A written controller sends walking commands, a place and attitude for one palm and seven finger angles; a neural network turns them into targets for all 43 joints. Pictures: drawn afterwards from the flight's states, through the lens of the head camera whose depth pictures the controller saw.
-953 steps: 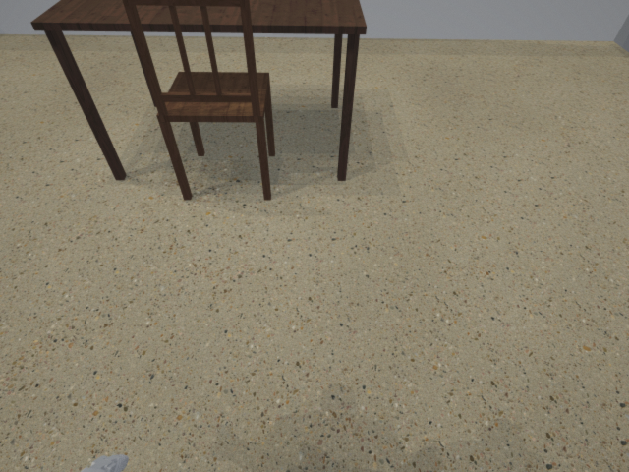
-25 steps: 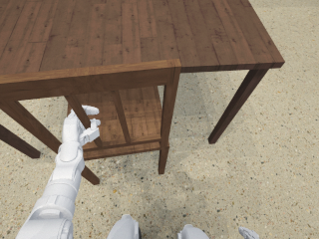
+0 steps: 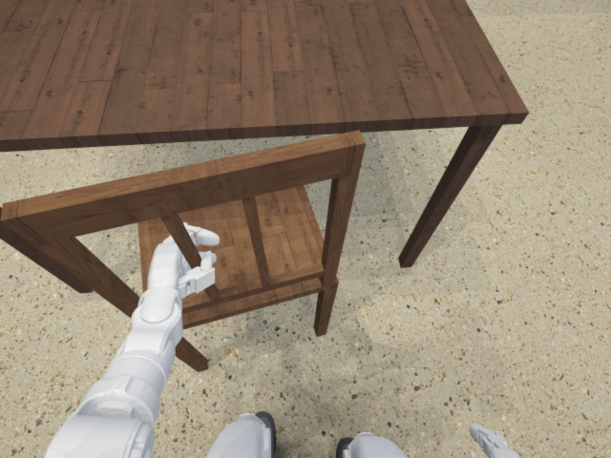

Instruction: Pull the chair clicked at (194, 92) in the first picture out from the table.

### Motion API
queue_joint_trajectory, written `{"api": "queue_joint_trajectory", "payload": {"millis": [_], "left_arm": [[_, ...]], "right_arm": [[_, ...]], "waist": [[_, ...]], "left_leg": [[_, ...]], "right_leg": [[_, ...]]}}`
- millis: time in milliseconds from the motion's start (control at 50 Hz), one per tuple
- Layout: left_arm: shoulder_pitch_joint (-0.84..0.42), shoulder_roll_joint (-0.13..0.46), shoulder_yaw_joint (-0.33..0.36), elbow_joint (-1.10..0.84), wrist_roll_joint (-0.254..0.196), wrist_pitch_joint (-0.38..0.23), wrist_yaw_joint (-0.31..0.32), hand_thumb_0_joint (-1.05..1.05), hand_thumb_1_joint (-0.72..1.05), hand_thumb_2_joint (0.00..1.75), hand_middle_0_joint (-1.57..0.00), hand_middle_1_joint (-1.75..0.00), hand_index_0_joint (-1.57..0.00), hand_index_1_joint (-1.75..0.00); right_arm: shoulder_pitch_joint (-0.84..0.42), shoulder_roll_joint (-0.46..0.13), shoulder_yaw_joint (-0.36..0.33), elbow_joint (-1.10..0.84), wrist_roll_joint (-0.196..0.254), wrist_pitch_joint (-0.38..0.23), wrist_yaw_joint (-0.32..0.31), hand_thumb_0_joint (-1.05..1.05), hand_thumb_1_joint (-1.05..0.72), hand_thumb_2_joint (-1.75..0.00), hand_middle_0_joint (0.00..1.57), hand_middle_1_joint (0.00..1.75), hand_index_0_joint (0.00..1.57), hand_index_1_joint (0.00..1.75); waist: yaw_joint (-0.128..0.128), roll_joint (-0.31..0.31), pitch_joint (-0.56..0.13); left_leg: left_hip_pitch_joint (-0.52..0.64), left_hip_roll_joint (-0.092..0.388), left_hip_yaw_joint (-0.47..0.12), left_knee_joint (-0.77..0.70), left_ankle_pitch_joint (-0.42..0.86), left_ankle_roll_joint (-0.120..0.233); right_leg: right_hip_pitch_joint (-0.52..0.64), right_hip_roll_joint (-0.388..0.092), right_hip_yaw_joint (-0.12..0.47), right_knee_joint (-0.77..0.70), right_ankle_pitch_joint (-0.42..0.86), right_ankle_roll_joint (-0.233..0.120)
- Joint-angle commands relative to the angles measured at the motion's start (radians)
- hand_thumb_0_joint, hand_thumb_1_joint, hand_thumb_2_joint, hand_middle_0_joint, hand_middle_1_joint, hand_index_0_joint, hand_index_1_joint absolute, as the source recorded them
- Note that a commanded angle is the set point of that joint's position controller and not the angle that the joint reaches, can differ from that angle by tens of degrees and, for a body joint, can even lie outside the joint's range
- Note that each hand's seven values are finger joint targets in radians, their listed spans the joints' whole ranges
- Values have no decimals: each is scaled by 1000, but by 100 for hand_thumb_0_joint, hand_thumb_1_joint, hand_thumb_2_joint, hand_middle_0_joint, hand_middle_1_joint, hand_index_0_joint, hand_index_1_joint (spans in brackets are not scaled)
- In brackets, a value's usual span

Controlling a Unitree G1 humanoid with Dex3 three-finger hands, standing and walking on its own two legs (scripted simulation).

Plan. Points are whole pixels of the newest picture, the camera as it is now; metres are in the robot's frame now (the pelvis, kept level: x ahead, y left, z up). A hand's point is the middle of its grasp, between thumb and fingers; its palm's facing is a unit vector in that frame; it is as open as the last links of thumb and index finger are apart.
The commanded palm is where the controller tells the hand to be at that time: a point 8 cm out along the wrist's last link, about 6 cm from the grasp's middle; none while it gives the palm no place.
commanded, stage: step backward, pulling the chair out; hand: left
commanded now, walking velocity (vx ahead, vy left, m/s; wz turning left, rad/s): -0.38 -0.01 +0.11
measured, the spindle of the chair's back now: (195, 261) +0.39 +0.17 -0.07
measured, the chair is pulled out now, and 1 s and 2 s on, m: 0.11 0.17 0.38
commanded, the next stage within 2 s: none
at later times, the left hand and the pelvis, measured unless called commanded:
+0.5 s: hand (207, 299) +0.33 +0.14 -0.06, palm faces +0.04 -0.98 -0.18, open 4.9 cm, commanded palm +0.31 +0.19 -0.05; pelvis -0.04 +0.00 -0.01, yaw +2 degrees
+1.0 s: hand (208, 309) +0.31 +0.14 -0.06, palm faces +0.06 -0.98 -0.19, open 5.0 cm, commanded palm +0.28 +0.19 -0.05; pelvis -0.07 -0.02 +0.00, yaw +3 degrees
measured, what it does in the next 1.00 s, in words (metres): steps on the spot: left foot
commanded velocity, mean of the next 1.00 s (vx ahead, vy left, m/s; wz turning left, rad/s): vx -0.38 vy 0.00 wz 0.06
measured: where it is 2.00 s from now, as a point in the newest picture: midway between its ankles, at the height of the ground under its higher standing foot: outside the picture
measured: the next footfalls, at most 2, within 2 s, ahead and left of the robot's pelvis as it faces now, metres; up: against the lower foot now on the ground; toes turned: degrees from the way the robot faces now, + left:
left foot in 0.76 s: +0.03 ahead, +0.13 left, +0.00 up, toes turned +2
left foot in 1.22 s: -0.12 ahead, +0.13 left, +0.00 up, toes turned +5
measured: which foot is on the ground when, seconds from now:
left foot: down 0.00-0.60, up 0.62-0.74, down 0.76-1.00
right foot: down 0.00-1.00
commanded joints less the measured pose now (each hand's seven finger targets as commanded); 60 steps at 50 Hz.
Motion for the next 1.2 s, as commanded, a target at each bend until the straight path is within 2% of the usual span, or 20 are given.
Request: {"api": "queue_joint_trajectory", "payload": {"millis": [0,120,180,260,340,460,520,580,600,660,700,740,820,880,940,980,1000,1040,1120,1180], "left_arm": [[-318,202,1,-150,36,-68,20,0,90,90,-50,-145,-50,-145],[-365,242,12,-76,43,-100,39,0,90,90,-50,-145,-50,-145],[-367,207,-18,-66,48,-110,44,0,90,90,-50,-145,-50,-145],[-372,181,-34,-52,42,-116,40,0,90,90,-50,-145,-50,-145],[-378,151,-39,-78,39,-110,37,0,90,90,-50,-145,-50,-145],[-378,142,-43,-101,47,-92,26,0,90,90,-50,-145,-50,-145],[-346,190,-9,-102,45,-86,29,0,90,90,-50,-145,-50,-145],[-366,216,-6,-91,50,-94,46,0,90,90,-50,-145,-50,-145],[-359,205,-9,-78,56,-89,50,0,90,90,-50,-145,-50,-145],[-355,204,7,-87,55,-64,43,0,90,90,-50,-145,-50,-145],[-365,177,-10,-90,48,-55,38,0,90,90,-50,-145,-50,-145],[-380,139,-35,-90,42,-57,30,0,90,90,-50,-145,-50,-145],[-412,107,-48,-162,61,-73,12,0,90,90,-50,-145,-50,-145],[-386,90,-47,-173,67,-78,8,0,90,90,-50,-145,-50,-145],[-342,123,-23,-174,76,-85,7,0,90,90,-50,-145,-50,-145],[-339,177,10,-195,65,-95,13,0,90,90,-50,-145,-50,-145],[-328,204,21,-200,64,-98,17,0,90,90,-50,-145,-50,-145],[-270,228,37,-157,53,-64,22,0,90,90,-50,-145,-50,-145],[-279,200,25,-178,53,-15,31,0,90,90,-50,-145,-50,-145],[-312,130,-41,-230,37,1,24,0,90,90,-50,-145,-50,-145]], "right_arm": [[38,-158,-64,-61,0,-69,-21,0,-90,-90,20,30,20,30],[32,-164,-68,-8,5,-121,-35,0,-90,-90,20,30,20,30],[21,-160,-60,17,4,-141,-37,0,-90,-90,20,30,20,30],[19,-178,-61,24,6,-151,-40,0,-90,-90,20,30,20,30],[7,-177,-57,15,-10,-157,-41,0,-90,-90,20,30,20,30],[24,-160,-57,8,-16,-168,-30,0,-90,-90,20,30,20,30],[17,-162,-62,-12,-12,-172,-30,0,-90,-90,20,30,20,30],[24,-147,-61,12,-4,-172,-26,0,-90,-90,20,30,20,30],[0,-142,-56,19,-11,-172,-25,0,-90,-90,20,30,20,30],[3,-144,-40,40,-14,-174,-31,0,-90,-90,20,30,20,30],[24,-161,-45,54,-8,-169,-41,0,-90,-90,20,30,20,30],[45,-181,-62,44,-3,-152,-38,0,-90,-90,20,30,20,30],[41,-162,-69,10,-28,-126,-16,0,-90,-90,20,30,20,30],[45,-146,-71,-5,-37,-123,9,0,-90,-90,20,30,20,30],[58,-148,-71,-12,-31,-122,16,0,-90,-90,20,30,20,30],[56,-144,-81,-31,-12,-117,4,0,-90,-90,20,30,20,30],[43,-134,-82,-41,-5,-115,-5,0,-90,-90,20,30,20,30],[-20,-138,-67,-51,-5,-113,-17,0,-90,-90,20,30,20,30],[-18,-150,-43,-18,-16,-110,-32,0,-90,-90,20,30,20,30],[2,-175,-61,-35,-12,-90,-47,0,-90,-90,20,30,20,30]], "waist": [[16,54,-424],[15,-51,-348],[19,-71,-351],[27,-23,-347],[41,149,-361],[34,128,-393],[42,76,-354],[27,-150,-358],[41,-127,-363],[36,-135,-394],[27,-129,-417],[36,-39,-418],[28,156,-490],[31,203,-456],[26,140,-467],[13,-15,-524],[12,-98,-531],[51,-115,-481],[34,-135,-444],[25,-104,-450]], "left_leg": [[286,98,-137,-91,41,30],[272,28,-87,-29,-157,0],[300,12,-73,-11,-102,-14],[309,81,-169,-123,-50,23],[288,197,-366,-255,-153,86],[252,182,-278,-156,3,79],[113,133,-229,-115,-198,54],[177,-22,-82,209,-225,-42],[166,-32,-99,292,-234,-50],[135,-11,-147,149,-221,-48],[202,31,-139,-49,70,-33],[301,129,-196,-107,419,18],[449,211,-291,-76,717,80],[479,229,-284,-52,756,97],[406,194,-243,12,710,63],[274,104,-141,68,403,-11],[209,24,-76,161,83,-51],[106,-30,-129,326,-348,-63],[139,1,-138,100,-259,-58],[292,89,-151,-138,216,-8]], "right_leg": [[88,-90,65,-85,70,-7],[32,-186,152,-226,-106,-31],[37,-222,148,-227,-48,-40],[45,-124,76,-119,-53,-10],[23,-49,40,93,-142,-24],[138,-63,64,20,-46,-32],[184,-113,136,-52,-147,-54],[87,-366,364,-274,-159,-146],[118,-398,343,-260,40,-168],[296,-364,207,-94,583,-133],[326,-291,130,-11,665,-67],[255,-166,66,25,482,-3],[128,-83,41,136,74,-7],[87,-69,43,108,-35,-19],[221,-90,65,-13,271,-26],[375,-181,126,-61,615,-56],[405,-289,220,-94,719,-102],[366,-421,287,-131,749,-176],[398,-370,161,-67,786,-123],[315,-214,65,-27,563,-18]]}}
